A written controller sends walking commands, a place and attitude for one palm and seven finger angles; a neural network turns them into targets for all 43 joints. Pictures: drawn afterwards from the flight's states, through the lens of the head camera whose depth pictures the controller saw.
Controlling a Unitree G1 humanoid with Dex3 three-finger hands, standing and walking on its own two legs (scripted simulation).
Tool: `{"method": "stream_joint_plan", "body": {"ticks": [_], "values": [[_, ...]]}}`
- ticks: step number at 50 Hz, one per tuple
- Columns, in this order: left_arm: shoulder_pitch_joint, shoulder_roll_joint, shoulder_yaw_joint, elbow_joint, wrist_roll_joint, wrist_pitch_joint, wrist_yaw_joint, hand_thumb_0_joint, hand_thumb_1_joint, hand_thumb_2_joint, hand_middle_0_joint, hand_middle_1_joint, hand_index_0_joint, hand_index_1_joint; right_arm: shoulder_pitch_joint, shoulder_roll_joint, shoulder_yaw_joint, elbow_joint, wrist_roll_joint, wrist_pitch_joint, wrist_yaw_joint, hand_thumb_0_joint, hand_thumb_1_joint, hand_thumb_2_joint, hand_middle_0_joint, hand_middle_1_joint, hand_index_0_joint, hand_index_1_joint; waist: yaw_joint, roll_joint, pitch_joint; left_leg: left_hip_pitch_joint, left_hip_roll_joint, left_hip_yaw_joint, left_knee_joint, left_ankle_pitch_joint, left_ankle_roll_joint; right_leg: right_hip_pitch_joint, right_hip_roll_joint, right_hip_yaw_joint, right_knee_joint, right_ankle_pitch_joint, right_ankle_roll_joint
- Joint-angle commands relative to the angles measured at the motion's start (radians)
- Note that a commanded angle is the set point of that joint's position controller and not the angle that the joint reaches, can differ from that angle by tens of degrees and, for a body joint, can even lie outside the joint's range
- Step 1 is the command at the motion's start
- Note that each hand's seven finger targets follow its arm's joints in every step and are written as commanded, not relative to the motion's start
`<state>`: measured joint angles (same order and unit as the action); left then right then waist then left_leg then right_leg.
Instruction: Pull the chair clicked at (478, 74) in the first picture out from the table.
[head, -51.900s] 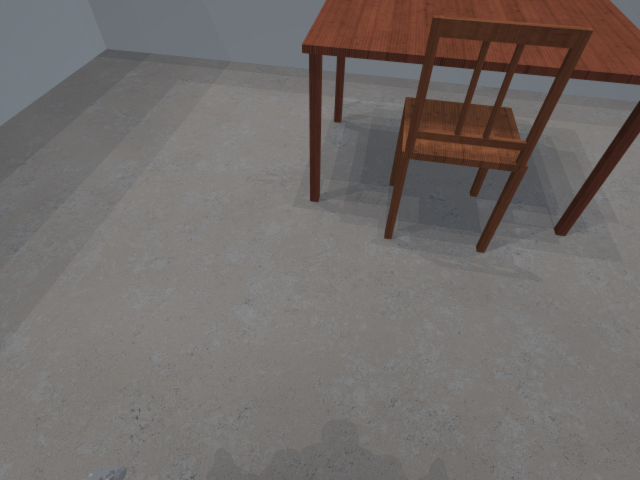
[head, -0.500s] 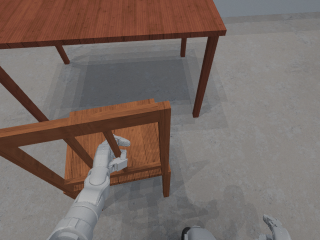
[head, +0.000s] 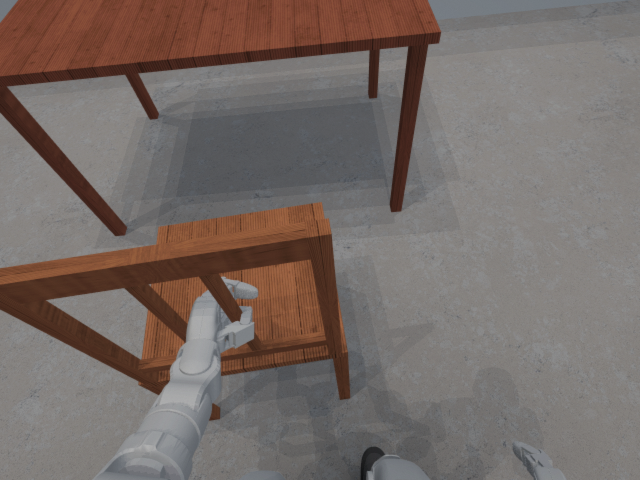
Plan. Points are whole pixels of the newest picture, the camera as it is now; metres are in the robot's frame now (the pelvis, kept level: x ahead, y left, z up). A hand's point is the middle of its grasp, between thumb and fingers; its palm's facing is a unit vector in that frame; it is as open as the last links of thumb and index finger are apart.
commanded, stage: stop walking, hand still on the chair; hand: left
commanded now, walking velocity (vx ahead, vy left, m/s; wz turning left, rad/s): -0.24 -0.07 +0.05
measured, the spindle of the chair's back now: (177, 324) +0.34 +0.23 -0.08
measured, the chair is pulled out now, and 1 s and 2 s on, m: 0.53 0.60 0.60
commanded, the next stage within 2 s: open the thumb and straighten the fingers in 0.96 s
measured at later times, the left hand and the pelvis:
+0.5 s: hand (240, 383) +0.24 +0.11 -0.06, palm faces -0.07 -0.98 -0.16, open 5.0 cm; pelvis -0.05 +0.03 -0.01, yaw +1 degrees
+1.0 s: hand (238, 383) +0.24 +0.12 -0.06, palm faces -0.15 -0.98 -0.16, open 5.0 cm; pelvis -0.05 +0.05 -0.01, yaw +1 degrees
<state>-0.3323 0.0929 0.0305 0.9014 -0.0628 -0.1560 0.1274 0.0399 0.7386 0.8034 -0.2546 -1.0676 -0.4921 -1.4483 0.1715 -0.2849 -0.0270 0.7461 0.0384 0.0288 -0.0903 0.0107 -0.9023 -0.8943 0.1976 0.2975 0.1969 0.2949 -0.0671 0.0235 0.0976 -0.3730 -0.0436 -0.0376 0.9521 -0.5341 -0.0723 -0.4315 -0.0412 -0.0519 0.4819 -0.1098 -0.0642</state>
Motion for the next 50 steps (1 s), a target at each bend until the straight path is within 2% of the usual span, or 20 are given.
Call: {"method": "stream_joint_plan", "body": {"ticks": [1, 3, 4, 5, 7, 8, 9, 11, 14, 15, 17, 19, 20, 23, 29, 31, 34, 40, 43, 50], "values": [[-0.106, 0.128, -0.027, -0.157, 0.022, -0.030, 0.004, 0.000, 0.900, 0.900, -0.500, -1.450, -0.500, -1.450, 0.011, -0.079, -0.018, -0.125, 0.000, -0.021, -0.015, 0.000, -0.900, -0.900, 0.200, 0.300, 0.200, 0.300, 0.074, -0.163, -0.434, 0.049, 0.033, 0.015, -0.239, 0.006, 0.019, 0.392, -0.294, 0.251, -0.124, 0.301, -0.101], [-0.115, 0.101, -0.057, -0.171, 0.019, -0.030, -0.004, 0.000, 0.900, 0.900, -0.500, -1.450, -0.500, -1.450, 0.030, -0.075, -0.014, -0.132, 0.002, -0.010, -0.019, 0.000, -0.900, -0.900, 0.200, 0.300, 0.200, 0.300, 0.060, -0.167, -0.453, 0.112, 0.050, 0.060, -0.425, 0.082, 0.027, 0.379, -0.255, 0.206, -0.121, 0.192, -0.058], [-0.268, 0.134, -0.061, -0.364, 0.019, -0.046, -0.004, 0.000, 0.900, 0.900, -0.500, -1.450, -0.500, -1.450, 0.033, -0.071, -0.011, -0.146, 0.004, -0.009, -0.025, 0.000, -0.900, -0.900, 0.200, 0.300, 0.200, 0.300, 0.048, -0.144, -0.479, 0.193, 0.065, 0.077, -0.542, 0.142, 0.044, 0.366, -0.228, 0.184, -0.118, 0.077, -0.022], [-0.288, 0.156, -0.054, -0.383, 0.013, -0.042, -0.003, 0.000, 0.900, 0.900, -0.500, -1.450, -0.500, -1.450, 0.034, -0.076, -0.016, -0.145, 0.001, -0.007, -0.037, 0.000, -0.900, -0.900, 0.200, 0.300, 0.200, 0.300, 0.036, -0.117, -0.458, 0.281, 0.095, 0.088, -0.636, 0.217, 0.060, 0.309, -0.180, 0.147, -0.105, -0.065, 0.024], [-0.247, 0.064, -0.122, -0.361, 0.010, -0.025, -0.023, 0.000, 0.900, 0.900, -0.500, -1.450, -0.500, -1.450, 0.035, -0.114, -0.023, -0.178, -0.002, -0.007, -0.033, 0.000, -0.900, -0.900, 0.200, 0.300, 0.200, 0.300, 0.050, 0.140, -0.375, 0.282, 0.274, -0.074, -0.717, 0.275, 0.140, 0.178, -0.019, 0.016, 0.057, -0.176, 0.096], [-0.205, 0.013, -0.158, -0.268, 0.013, -0.005, -0.030, 0.000, 0.900, 0.900, -0.500, -1.450, -0.500, -1.450, 0.037, -0.105, -0.020, -0.179, 0.001, -0.002, -0.026, 0.000, -0.900, -0.900, 0.200, 0.300, 0.200, 0.300, 0.048, 0.200, -0.339, 0.211, 0.315, -0.104, -0.685, 0.330, 0.174, 0.167, 0.026, -0.020, 0.171, -0.186, 0.098], [-0.261, 0.011, -0.161, -0.279, 0.018, 0.007, -0.040, 0.000, 0.900, 0.900, -0.500, -1.450, -0.500, -1.450, 0.003, -0.082, -0.014, -0.176, -0.016, -0.004, -0.027, 0.000, -0.900, -0.900, 0.200, 0.300, 0.200, 0.300, 0.049, 0.254, -0.275, 0.168, 0.323, -0.103, -0.666, 0.481, 0.183, 0.145, 0.014, -0.011, 0.252, -0.200, 0.081], [-0.253, 0.048, -0.114, -0.289, 0.027, 0.023, -0.046, 0.000, 0.900, 0.900, -0.500, -1.450, -0.500, -1.450, 0.045, -0.096, -0.032, -0.165, -0.017, -0.005, -0.012, 0.000, -0.900, -0.900, 0.200, 0.300, 0.200, 0.300, 0.050, 0.150, -0.260, 0.240, 0.299, -0.033, -0.576, 0.643, 0.162, 0.168, 0.024, -0.010, 0.183, -0.163, 0.077], [-0.216, 0.026, -0.149, -0.221, 0.047, 0.034, -0.068, 0.000, 0.900, 0.900, -0.500, -1.450, -0.500, -1.450, 0.071, -0.100, -0.031, -0.155, -0.028, -0.017, 0.007, 0.000, -0.900, -0.900, 0.200, 0.300, 0.200, 0.300, 0.038, 0.047, -0.224, 0.197, 0.216, 0.024, -0.478, 0.602, 0.097, 0.293, -0.004, 0.020, -0.013, 0.066, 0.040], [-0.219, 0.044, -0.149, -0.224, 0.056, 0.032, -0.066, 0.000, 0.900, 0.900, -0.500, -1.450, -0.500, -1.450, 0.068, -0.100, -0.030, -0.152, -0.025, -0.024, 0.004, 0.000, -0.900, -0.900, 0.200, 0.300, 0.200, 0.300, 0.033, 0.048, -0.217, 0.135, 0.182, 0.039, -0.504, 0.453, 0.083, 0.332, -0.018, 0.045, -0.018, 0.038, 0.033], [-0.170, 0.091, -0.099, -0.195, 0.036, 0.027, -0.053, 0.000, 0.900, 0.900, -0.500, -1.450, -0.500, -1.450, 0.100, -0.076, -0.022, -0.140, -0.010, -0.014, -0.003, 0.000, -0.900, -0.900, 0.200, 0.300, 0.200, 0.300, 0.047, -0.159, -0.257, 0.122, 0.109, 0.105, -0.480, 0.142, 0.064, 0.308, -0.099, 0.176, -0.085, -0.202, 0.002], [-0.149, 0.087, -0.087, -0.188, 0.029, 0.024, -0.042, 0.000, 0.900, 0.900, -0.500, -1.450, -0.500, -1.450, 0.084, -0.055, -0.006, -0.137, -0.012, -0.017, -0.008, 0.000, -0.900, -0.900, 0.200, 0.300, 0.200, 0.300, 0.050, -0.213, -0.251, 0.170, 0.073, 0.112, -0.453, 0.076, 0.077, 0.217, -0.142, 0.225, -0.190, -0.384, 0.005], [-0.134, 0.092, -0.087, -0.176, 0.027, 0.026, -0.035, 0.000, 0.900, 0.900, -0.500, -1.450, -0.500, -1.450, 0.089, -0.060, -0.004, -0.120, -0.013, -0.024, -0.012, 0.000, -0.900, -0.900, 0.200, 0.300, 0.200, 0.300, 0.046, -0.137, -0.231, 0.199, 0.080, 0.107, -0.489, 0.105, 0.079, 0.194, -0.135, 0.215, -0.193, -0.374, 0.006], [-0.136, 0.070, -0.095, -0.170, 0.033, 0.006, -0.033, 0.000, 0.900, 0.900, -0.500, -1.450, -0.500, -1.450, 0.064, -0.053, 0.003, -0.127, -0.018, -0.033, -0.017, 0.000, -0.900, -0.900, 0.200, 0.300, 0.200, 0.300, 0.055, -0.106, -0.244, 0.187, 0.116, 0.078, -0.544, 0.220, 0.088, 0.241, -0.094, 0.145, -0.114, -0.238, 0.043], [-0.144, 0.056, -0.107, -0.165, 0.034, -0.014, -0.035, 0.000, 0.900, 0.900, -0.500, -1.450, -0.500, -1.450, 0.060, -0.056, -0.009, -0.135, -0.012, -0.033, -0.025, 0.000, -0.900, -0.900, 0.200, 0.300, 0.200, 0.300, 0.054, -0.107, -0.291, 0.192, 0.137, 0.067, -0.537, 0.344, 0.078, 0.314, -0.107, 0.137, -0.044, 0.030, 0.028], [-0.145, 0.054, -0.117, -0.167, 0.034, -0.014, -0.033, 0.000, 0.900, 0.900, -0.500, -1.450, -0.500, -1.450, 0.064, -0.061, -0.010, -0.132, -0.010, -0.033, -0.029, 0.000, -0.900, -0.900, 0.200, 0.300, 0.200, 0.300, 0.052, -0.055, -0.297, 0.203, 0.150, 0.060, -0.548, 0.410, 0.074, 0.320, -0.097, 0.119, -0.010, 0.115, 0.026], [-0.156, 0.041, -0.127, -0.165, 0.033, -0.019, -0.036, 0.000, 0.900, 0.900, -0.500, -1.450, -0.500, -1.450, 0.054, -0.058, -0.010, -0.140, -0.012, -0.023, -0.032, 0.000, -0.900, -0.900, 0.200, 0.300, 0.200, 0.300, 0.052, -0.087, -0.293, 0.193, 0.155, 0.052, -0.543, 0.418, 0.073, 0.322, -0.100, 0.115, -0.004, 0.127, 0.024], [-0.159, 0.030, -0.148, -0.139, 0.033, -0.016, -0.033, 0.000, 0.900, 0.900, -0.500, -1.450, -0.500, -1.450, 0.056, -0.063, -0.009, -0.131, -0.013, -0.014, -0.037, 0.000, -0.900, -0.900, 0.200, 0.300, 0.200, 0.300, 0.049, -0.040, -0.253, 0.179, 0.155, 0.046, -0.565, 0.395, 0.072, 0.291, -0.091, 0.111, -0.008, 0.093, 0.024], [-0.156, 0.011, -0.153, -0.133, 0.035, -0.018, -0.036, 0.000, 0.900, 0.900, -0.500, -1.450, -0.500, -1.450, 0.052, -0.057, -0.005, -0.143, -0.015, -0.008, -0.035, 0.000, -0.900, -0.900, 0.200, 0.300, 0.200, 0.300, 0.053, -0.078, -0.260, 0.174, 0.154, 0.046, -0.556, 0.403, 0.072, 0.295, -0.090, 0.111, -0.004, 0.094, 0.023], [-0.161, 0.017, -0.160, -0.133, 0.036, -0.021, -0.034, 0.000, 0.900, 0.900, -0.500, -1.450, -0.500, -1.450, 0.052, -0.059, -0.006, -0.133, -0.016, -0.003, -0.041, 0.000, -0.900, -0.900, 0.200, 0.300, 0.200, 0.300, 0.047, -0.069, -0.272, 0.184, 0.158, 0.044, -0.552, 0.458, 0.070, 0.306, -0.093, 0.102, 0.018, 0.178, 0.022]]}}
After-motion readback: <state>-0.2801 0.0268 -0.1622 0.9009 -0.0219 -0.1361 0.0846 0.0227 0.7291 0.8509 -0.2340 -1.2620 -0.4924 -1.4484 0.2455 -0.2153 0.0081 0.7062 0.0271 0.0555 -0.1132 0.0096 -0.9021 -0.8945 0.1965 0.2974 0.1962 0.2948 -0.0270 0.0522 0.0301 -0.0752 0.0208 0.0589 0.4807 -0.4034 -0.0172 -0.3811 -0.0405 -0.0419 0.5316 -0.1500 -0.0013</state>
